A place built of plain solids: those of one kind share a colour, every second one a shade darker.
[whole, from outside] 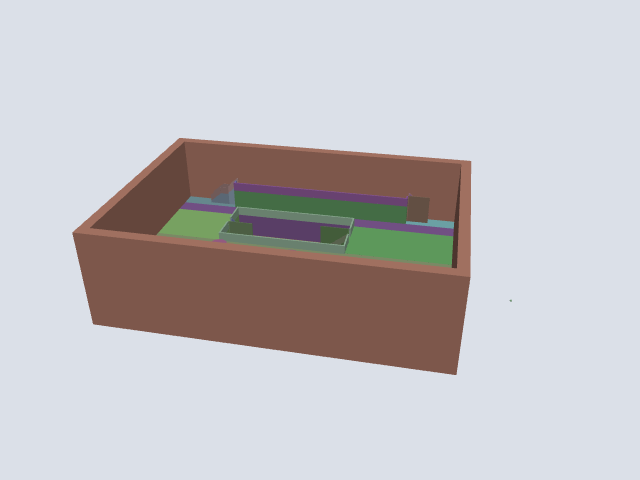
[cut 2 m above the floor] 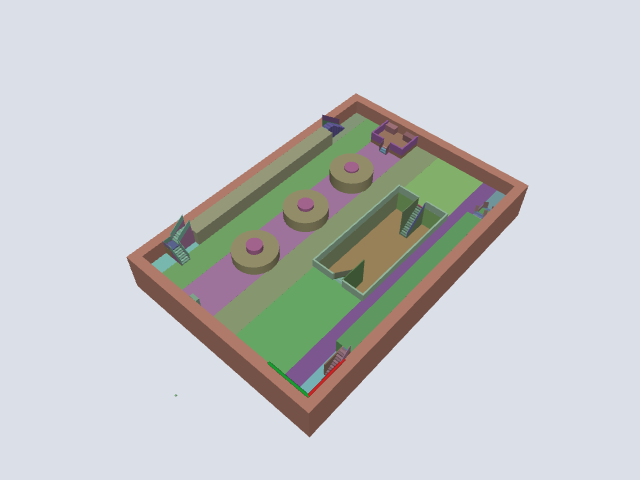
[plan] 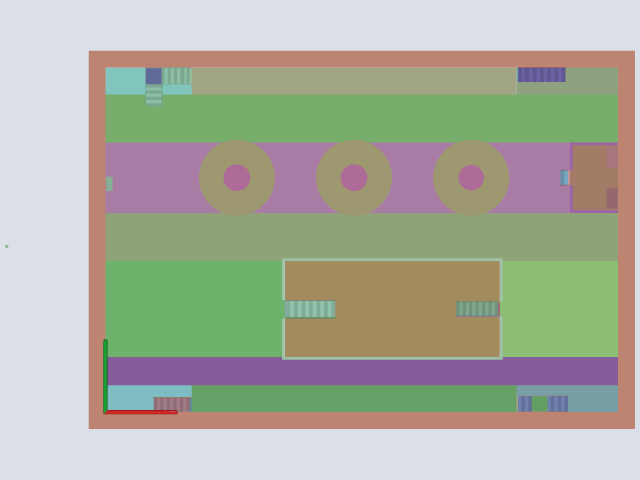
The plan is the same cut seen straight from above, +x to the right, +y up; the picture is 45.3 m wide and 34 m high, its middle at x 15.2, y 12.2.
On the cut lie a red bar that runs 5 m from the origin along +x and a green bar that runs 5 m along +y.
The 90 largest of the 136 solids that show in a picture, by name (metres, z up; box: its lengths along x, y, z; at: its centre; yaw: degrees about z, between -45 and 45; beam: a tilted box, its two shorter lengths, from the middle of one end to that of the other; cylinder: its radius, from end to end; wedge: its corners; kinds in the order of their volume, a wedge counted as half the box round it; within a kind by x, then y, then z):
{
 "wall_metal_1": {"box": [1.2, 26.8, 11.41], "at": [-0.59, 12.21, 2.4]},
 "wall_metal_2": {"box": [8.5, 1.2, 11.41], "at": [3.06, -0.59, 2.4]},
 "wall_metal_3": {"box": [8.5, 1.2, 11.41], "at": [3.06, 25.01, 2.4]},
 "wall_metal_4": {"box": [25.4, 1.2, 11.41], "at": [17.61, -0.59, 2.4]},
 "wall_metal_5": {"box": [25.4, 1.2, 11.41], "at": [17.61, 25.01, 2.4]},
 "wall_metal_6": {"box": [9.6, 1.2, 11.41], "at": [32.71, -0.59, 2.4]},
 "wall_metal_7": {"box": [9.6, 1.2, 11.41], "at": [32.71, 25.01, 2.4]},
 "wall_metal_8": {"box": [1.2, 16.5, 11.41], "at": [36.91, 7.06, 2.4]},
 "wall_metal_9": {"box": [1.2, 7.4, 11.41], "at": [36.91, 16.61, 2.4]},
 "wall_metal_10": {"box": [1.2, 7.7, 11.41], "at": [36.91, 21.76, 2.4]},
 "floor_hall4a_concrete_1": {"box": [32.9, 5.0, 3.31], "at": [16.46, 16.61, -1.66]},
 "floor_hall3a_concrete_1": {"box": [36.3, 3.4, 3.31], "at": [18.16, 12.41, -1.66]},
 "floor_hall5a_concrete_1": {"box": [36.3, 3.4, 3.31], "at": [18.16, 20.81, -1.66]},
 "floor_hall2a_concrete_1": {"box": [12.7, 6.8, 3.31], "at": [6.36, 7.31, -1.66]},
 "floor_gals_concrete_1": {"box": [23.0, 1.9, 6.25], "at": [17.61, 23.46, -0.18]},
 "floor_galn_concrete_1": {"box": [23.0, 1.9, 5.81], "at": [17.61, 0.96, -0.41]},
 "floor_hall1a_concrete_1": {"box": [36.3, 2.0, 3.31], "at": [18.16, 2.91, -1.66]},
 "floor_hall2b_concrete_1": {"box": [8.37, 6.8, 3.31], "at": [32.13, 7.31, -1.66]},
 "unit_housing_1": {"cylinder": 2.7, "from": [9.31, 16.61, -0.05], "to": [9.31, 16.61, 1.3]},
 "unit_housing_2": {"cylinder": 2.7, "from": [17.61, 16.61, -0.05], "to": [17.61, 16.61, 1.55]},
 "unit_housing_3": {"cylinder": 2.7, "from": [25.91, 16.61, -0.05], "to": [25.91, 16.61, 1.75]},
 "floor_desk_floorboards_1": {"box": [3.4, 5.0, 3.84], "at": [34.61, 16.61, -1.39]},
 "floor_hall0b_concrete_1": {"box": [7.2, 1.9, 3.31], "at": [32.71, 0.96, -1.66]},
 "floor_hall6b_concrete_1": {"box": [7.2, 1.9, 3.31], "at": [32.71, 23.46, -1.66]},
 "floor_base_concrete_1": {"box": [15.23, 6.8, 0.4], "at": [20.33, 7.31, -3.11]},
 "floor_hall0a_concrete_1": {"box": [6.1, 1.9, 3.31], "at": [3.06, 0.96, -1.66]},
 "floor_hall6a_concrete_1": {"box": [6.1, 1.9, 3.31], "at": [3.06, 23.46, -1.66]},
 "unit_exc_1": {"cylinder": 0.95, "from": [9.31, 16.61, 1.3], "to": [9.31, 16.61, 2.45]},
 "unit_exc_2": {"cylinder": 0.95, "from": [17.61, 16.61, 1.55], "to": [17.61, 16.61, 2.75]},
 "unit_exc_3": {"cylinder": 0.9, "from": [25.91, 16.61, 1.75], "to": [25.91, 16.61, 3.15]},
 "rail_base_1": {"box": [0.2, 2.72, 1.1], "at": [12.61, 5.27, 0.55]},
 "rail_base_2": {"box": [0.2, 2.77, 1.1], "at": [12.61, 9.33, 0.55]},
 "rail_base_3": {"box": [15.63, 0.2, 1.1], "at": [20.33, 3.81, 0.55]},
 "rail_base_4": {"box": [15.63, 0.2, 1.1], "at": [20.33, 10.81, 0.55]},
 "rail_base_5": {"box": [0.2, 2.88, 1.1], "at": [28.04, 5.35, 0.55]},
 "rail_base_6": {"box": [0.2, 2.83, 1.1], "at": [28.04, 9.3, 0.55]},
 "rail_1": {"box": [23.0, 0.2, 1.1], "at": [17.61, 1.81, 3.05]},
 "rail_2": {"box": [0.2, 1.95, 1.1], "at": [33.01, 15.09, 1.08]},
 "rail_3": {"box": [0.2, 1.95, 1.1], "at": [33.01, 18.14, 1.08]},
 "rail_4": {"box": [3.4, 0.2, 1.1], "at": [34.61, 14.21, 1.08]},
 "rail_5": {"box": [3.4, 0.2, 1.1], "at": [34.61, 19.01, 1.08]},
 "step_basew_1": {"box": [0.33, 1.17, 2.75], "at": [12.93, 7.31, -1.58]},
 "step_basew_2": {"box": [0.33, 1.17, 2.54], "at": [13.2, 7.31, -1.69]},
 "step_basew_3": {"box": [0.33, 1.17, 2.34], "at": [13.47, 7.31, -1.79]},
 "step_basew_4": {"box": [0.33, 1.17, 2.13], "at": [13.73, 7.31, -1.9]},
 "step_basew_5": {"box": [0.33, 1.17, 1.92], "at": [14.0, 7.31, -2.0]},
 "step_basew_6": {"box": [0.33, 1.17, 1.71], "at": [14.26, 7.31, -2.1]},
 "step_basew_7": {"box": [0.33, 1.17, 1.5], "at": [14.53, 7.31, -2.21]},
 "step_basew_8": {"box": [0.33, 1.17, 1.3], "at": [14.8, 7.31, -2.31]},
 "step_basew_9": {"box": [0.33, 1.17, 1.09], "at": [15.06, 7.31, -2.42]},
 "step_galsw_1": {"box": [1.11, 0.31, 1.19], "at": [3.44, 23.16, 0.55]},
 "step_galsw_2": {"box": [0.31, 1.11, 1.52], "at": [4.12, 23.81, 0.71]},
 "step_galsw_3": {"box": [0.31, 1.11, 1.68], "at": [4.34, 23.81, 0.79]},
 "step_galsw_4": {"box": [0.31, 1.11, 1.85], "at": [4.56, 23.81, 0.87]},
 "step_galsw_5": {"box": [0.31, 1.11, 2.01], "at": [4.78, 23.81, 0.95]},
 "step_galsw_6": {"box": [0.31, 1.11, 2.17], "at": [5.01, 23.81, 1.04]},
 "step_galsw_7": {"box": [0.31, 1.11, 2.34], "at": [5.23, 23.81, 1.12]},
 "step_galsw_8": {"box": [0.31, 1.11, 2.5], "at": [5.45, 23.81, 1.2]},
 "step_galsw_9": {"box": [0.31, 1.11, 2.83], "at": [5.9, 23.81, 1.36]},
 "step_galse_1": {"box": [0.33, 0.97, 2.78], "at": [29.34, 23.87, 1.34]},
 "step_galse_2": {"box": [0.33, 0.98, 2.57], "at": [29.59, 23.88, 1.24]},
 "step_galse_3": {"box": [0.33, 0.98, 2.36], "at": [29.85, 23.88, 1.13]},
 "step_galse_4": {"box": [0.33, 0.98, 2.15], "at": [30.11, 23.88, 1.02]},
 "step_galse_5": {"box": [0.33, 0.98, 1.94], "at": [30.37, 23.88, 0.92]},
 "step_galse_6": {"box": [0.33, 0.98, 1.73], "at": [30.62, 23.88, 0.81]},
 "step_galse_7": {"box": [0.33, 0.98, 1.52], "at": [30.88, 23.88, 0.71]},
 "step_galse_8": {"box": [0.33, 0.98, 1.31], "at": [31.14, 23.88, 0.6]},
 "step_galse_9": {"box": [0.33, 0.98, 1.1], "at": [31.4, 23.88, 0.5]},
 "step_basee_1": {"box": [0.29, 0.95, 1.5], "at": [26.36, 7.31, -2.21]},
 "step_basee_2": {"box": [0.29, 0.95, 1.71], "at": [26.59, 7.31, -2.1]},
 "step_basee_3": {"box": [0.29, 0.95, 1.92], "at": [26.82, 7.31, -2.0]},
 "step_basee_4": {"box": [0.29, 0.95, 2.13], "at": [27.05, 7.31, -1.9]},
 "step_basee_5": {"box": [0.29, 0.95, 2.34], "at": [27.28, 7.31, -1.79]},
 "step_basee_6": {"box": [0.29, 0.95, 2.54], "at": [27.51, 7.31, -1.69]},
 "step_basee_7": {"box": [0.29, 0.94, 2.75], "at": [27.74, 7.31, -1.58]},
 "step_galne_1": {"box": [0.3, 1.07, 2.34], "at": [29.32, 0.59, 1.12]},
 "step_galne_2": {"box": [0.3, 1.07, 2.13], "at": [29.57, 0.59, 1.02]},
 "step_galne_3": {"box": [0.3, 1.07, 1.93], "at": [29.81, 0.59, 0.91]},
 "step_galne_4": {"box": [0.3, 1.07, 1.72], "at": [30.05, 0.59, 0.81]},
 "step_galne_5": {"box": [0.3, 1.07, 1.3], "at": [31.4, 0.59, 0.6]},
 "desk_con_metal_1": {"box": [0.8, 1.5, 0.97], "at": [35.89, 15.16, 0.97]},
 "desk_con_metal_2": {"box": [0.8, 1.5, 0.97], "at": [35.89, 18.06, 0.97]},
 "floor_galne_l1a_1": {"box": [1.11, 1.07, 1.51], "at": [30.76, 0.59, 0.7]},
 "floor_galsw_l1a_1": {"box": [1.11, 1.14, 1.36], "at": [3.44, 23.8, 0.63]},
 "wall_basew_1": {"box": [3.49, 0.1, 4.06], "at": [14.58, 6.68, -0.93]},
 "wall_basee_1": {"box": [3.0, 0.1, 4.06], "at": [26.32, 7.83, -0.93]},
 "step_galnw_1": {"box": [0.31, 0.93, 1.51], "at": [4.97, 0.52, 0.7]},
 "step_galnw_2": {"box": [0.31, 0.92, 2.34], "at": [5.89, 0.52, 1.12]},
 "wall_galnw_1": {"box": [2.6, 0.1, 3.65], "at": [4.69, 1.03, 1.77]},
 "cabinet_1": {"box": [0.45, 1.0, 1.93], "at": [0.28, 16.17, 0.96]}
}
